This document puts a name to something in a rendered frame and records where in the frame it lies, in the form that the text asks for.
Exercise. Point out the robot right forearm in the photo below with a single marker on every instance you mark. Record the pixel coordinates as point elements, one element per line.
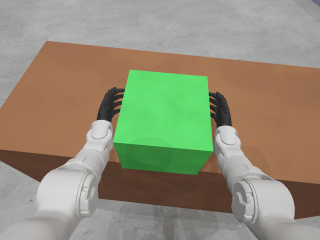
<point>231,160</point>

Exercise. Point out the left robot hand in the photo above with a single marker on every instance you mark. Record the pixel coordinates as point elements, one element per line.
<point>106,111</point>

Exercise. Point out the right robot upper arm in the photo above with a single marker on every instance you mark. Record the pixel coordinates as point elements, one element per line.
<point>266,208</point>

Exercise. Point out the carton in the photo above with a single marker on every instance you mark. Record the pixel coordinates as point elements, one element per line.
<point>164,124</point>

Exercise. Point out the pedestal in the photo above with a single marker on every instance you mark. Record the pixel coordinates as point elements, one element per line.
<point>275,109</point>

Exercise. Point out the left robot upper arm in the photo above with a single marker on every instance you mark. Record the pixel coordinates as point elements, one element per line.
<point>65,197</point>

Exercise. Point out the right robot hand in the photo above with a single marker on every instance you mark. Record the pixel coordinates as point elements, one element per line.
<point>222,116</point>

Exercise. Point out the robot left forearm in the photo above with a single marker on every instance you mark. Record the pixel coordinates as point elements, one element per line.
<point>95,154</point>

